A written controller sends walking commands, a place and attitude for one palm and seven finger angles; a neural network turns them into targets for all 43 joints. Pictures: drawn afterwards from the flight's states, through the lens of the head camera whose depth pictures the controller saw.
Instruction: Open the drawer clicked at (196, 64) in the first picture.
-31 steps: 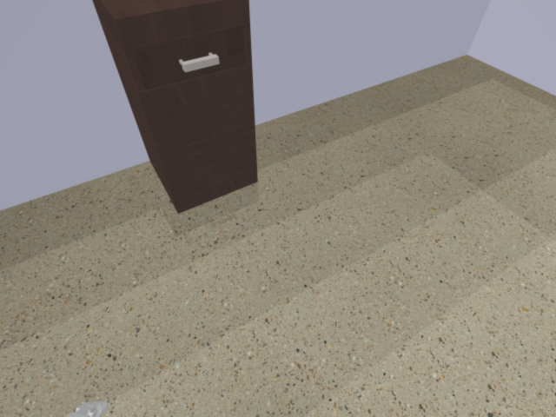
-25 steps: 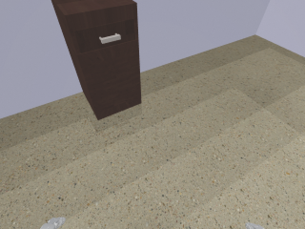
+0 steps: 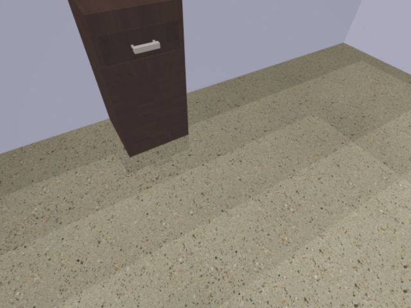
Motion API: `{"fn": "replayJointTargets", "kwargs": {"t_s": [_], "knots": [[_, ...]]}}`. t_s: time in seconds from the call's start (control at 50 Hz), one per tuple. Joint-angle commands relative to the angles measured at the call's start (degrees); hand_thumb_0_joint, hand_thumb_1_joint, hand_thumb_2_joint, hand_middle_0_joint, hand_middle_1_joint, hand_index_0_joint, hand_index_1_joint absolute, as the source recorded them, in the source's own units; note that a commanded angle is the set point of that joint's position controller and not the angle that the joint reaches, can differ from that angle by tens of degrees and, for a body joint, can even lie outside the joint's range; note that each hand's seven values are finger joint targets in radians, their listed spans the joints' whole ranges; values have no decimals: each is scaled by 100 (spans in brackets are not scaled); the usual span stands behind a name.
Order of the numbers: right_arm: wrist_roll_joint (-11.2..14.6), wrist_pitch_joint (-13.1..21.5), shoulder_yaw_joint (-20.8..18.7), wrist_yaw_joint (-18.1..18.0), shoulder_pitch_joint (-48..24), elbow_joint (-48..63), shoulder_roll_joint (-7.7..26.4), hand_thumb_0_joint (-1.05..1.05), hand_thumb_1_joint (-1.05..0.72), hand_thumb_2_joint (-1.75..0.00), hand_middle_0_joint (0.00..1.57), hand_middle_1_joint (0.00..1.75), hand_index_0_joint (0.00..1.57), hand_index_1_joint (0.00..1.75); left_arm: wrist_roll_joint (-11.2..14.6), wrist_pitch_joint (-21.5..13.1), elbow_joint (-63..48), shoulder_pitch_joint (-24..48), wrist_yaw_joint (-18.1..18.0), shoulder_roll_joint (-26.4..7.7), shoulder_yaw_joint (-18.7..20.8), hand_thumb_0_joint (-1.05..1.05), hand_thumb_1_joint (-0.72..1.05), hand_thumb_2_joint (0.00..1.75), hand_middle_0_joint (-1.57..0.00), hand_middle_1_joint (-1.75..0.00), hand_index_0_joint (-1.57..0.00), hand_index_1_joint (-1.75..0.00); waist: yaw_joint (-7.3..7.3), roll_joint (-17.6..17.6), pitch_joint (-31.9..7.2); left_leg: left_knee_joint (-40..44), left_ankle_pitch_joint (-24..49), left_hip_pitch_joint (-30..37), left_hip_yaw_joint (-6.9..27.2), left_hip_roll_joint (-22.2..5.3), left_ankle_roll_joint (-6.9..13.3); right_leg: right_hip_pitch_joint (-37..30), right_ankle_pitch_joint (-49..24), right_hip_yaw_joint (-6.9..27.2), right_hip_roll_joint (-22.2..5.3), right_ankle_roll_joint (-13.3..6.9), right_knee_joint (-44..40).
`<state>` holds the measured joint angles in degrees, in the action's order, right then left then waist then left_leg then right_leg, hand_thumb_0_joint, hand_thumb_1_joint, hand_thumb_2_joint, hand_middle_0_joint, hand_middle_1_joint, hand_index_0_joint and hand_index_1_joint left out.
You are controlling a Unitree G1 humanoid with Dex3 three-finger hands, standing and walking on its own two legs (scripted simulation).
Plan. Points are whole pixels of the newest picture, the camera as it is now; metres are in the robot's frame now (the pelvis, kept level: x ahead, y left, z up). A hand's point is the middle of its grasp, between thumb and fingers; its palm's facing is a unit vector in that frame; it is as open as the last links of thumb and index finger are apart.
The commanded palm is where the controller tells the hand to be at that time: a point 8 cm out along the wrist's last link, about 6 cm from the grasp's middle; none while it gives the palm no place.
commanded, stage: stand and wait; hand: left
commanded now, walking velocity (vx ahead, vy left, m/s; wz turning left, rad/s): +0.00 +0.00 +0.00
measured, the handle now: (145, 45) +1.19 +0.36 -0.07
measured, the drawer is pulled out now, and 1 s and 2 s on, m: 0.00 0.00 0.00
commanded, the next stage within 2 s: look at it before walking up in 0.48 s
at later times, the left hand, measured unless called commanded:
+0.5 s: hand out of the picture +0.06 +0.25 -0.15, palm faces -0.03 -0.94 -0.33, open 7.4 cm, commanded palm none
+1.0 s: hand out of the picture +0.06 +0.26 -0.16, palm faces -0.03 -0.94 -0.33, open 7.4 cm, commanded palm none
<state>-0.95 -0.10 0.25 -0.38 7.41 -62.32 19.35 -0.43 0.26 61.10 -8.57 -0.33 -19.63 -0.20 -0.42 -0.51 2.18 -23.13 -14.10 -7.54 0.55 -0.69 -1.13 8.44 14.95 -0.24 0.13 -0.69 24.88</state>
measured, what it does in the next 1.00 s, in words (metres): stands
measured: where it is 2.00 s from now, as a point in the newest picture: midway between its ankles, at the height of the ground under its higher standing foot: outside the picture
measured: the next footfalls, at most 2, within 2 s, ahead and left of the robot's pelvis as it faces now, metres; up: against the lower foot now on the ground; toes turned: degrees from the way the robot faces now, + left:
none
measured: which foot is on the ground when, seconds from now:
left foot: down 0.00-1.00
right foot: down 0.00-1.00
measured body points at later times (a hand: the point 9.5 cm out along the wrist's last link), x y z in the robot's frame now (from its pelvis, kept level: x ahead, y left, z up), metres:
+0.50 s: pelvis -0.02 +0.00 +0.00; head -0.01 +0.00 +0.45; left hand +0.06 +0.30 -0.13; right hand +0.06 -0.29 -0.13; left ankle -0.02 +0.13 -0.74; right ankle -0.02 -0.11 -0.74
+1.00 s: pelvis -0.01 +0.01 +0.00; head -0.01 +0.01 +0.45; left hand +0.06 +0.31 -0.13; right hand +0.07 -0.29 -0.13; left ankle -0.02 +0.13 -0.74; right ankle -0.02 -0.11 -0.74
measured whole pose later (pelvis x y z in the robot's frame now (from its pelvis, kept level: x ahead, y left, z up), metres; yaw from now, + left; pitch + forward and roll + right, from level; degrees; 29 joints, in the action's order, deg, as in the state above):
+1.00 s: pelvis -0.01 +0.01 +0.00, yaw +0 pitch -2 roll +0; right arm -0.8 0.5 0.4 0.1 6.4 -63.7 19.0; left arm -0.6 -0.3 62.4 -7.9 -0.1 -19.8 -0.5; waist -0.5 -0.9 1.9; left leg -20.6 -11.8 -7.2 0.0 -0.3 -0.5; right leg 7.9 12.1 0.3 -0.3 0.1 21.6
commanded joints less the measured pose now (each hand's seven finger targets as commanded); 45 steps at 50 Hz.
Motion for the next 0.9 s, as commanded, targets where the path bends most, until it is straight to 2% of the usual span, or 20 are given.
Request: {"fn": "replayJointTargets", "kwargs": {"t_s": [0.0,0.1,0.26,0.36,0.46,0.54,0.88], "knots": [[38,178,-226,-77,-329,373,1096,0,-90,-90,20,30,20,30,4,-170,-383,296,-59,-1164,234,0,90,90,-20,-30,-20,-30,19,-19,-518,251,1198,71,369,-570,263,-152,-1509,640,-739,-171,-442],[36,183,-210,-70,-308,309,1113,0,-90,-90,20,30,20,30,2,-164,-328,325,-54,-1172,222,0,90,90,-20,-30,-20,-30,12,78,-400,358,1117,8,396,-582,258,-114,-1336,645,-712,-157,-499],[40,171,-218,-48,-300,255,1096,0,-90,-90,20,30,20,30,-21,-158,-305,347,-42,-1158,216,0,90,90,-20,-30,-20,-30,19,38,-220,479,715,-71,446,-575,261,90,-693,697,-683,-130,-679],[36,173,-219,-37,-273,249,1086,0,-90,-90,20,30,20,30,-24,-162,-315,356,-30,-1150,215,0,90,90,-20,-30,-20,-30,33,-15,-250,478,620,-57,465,-564,260,166,-467,741,-672,-130,-740],[43,203,-216,-40,-259,241,1104,0,-90,-90,20,30,20,30,-23,-174,-309,311,-32,-1147,215,0,90,90,-20,-30,-20,-30,23,44,-449,451,922,-1,469,-598,271,-3,-890,677,-686,-122,-625],[41,207,-218,-47,-282,231,1112,0,-90,-90,20,30,20,30,-13,-180,-276,290,-33,-1127,200,0,90,90,-20,-30,-20,-30,22,82,-419,459,1033,50,468,-602,269,4,-1071,677,-695,-126,-625],[53,201,-220,-40,-336,206,1120,0,-90,-90,20,30,20,30,-24,-176,-236,246,-39,-1143,192,0,90,90,-20,-30,-20,-30,13,107,-354,540,1015,69,474,-620,274,-24,-1041,629,-705,-90,-674]]}}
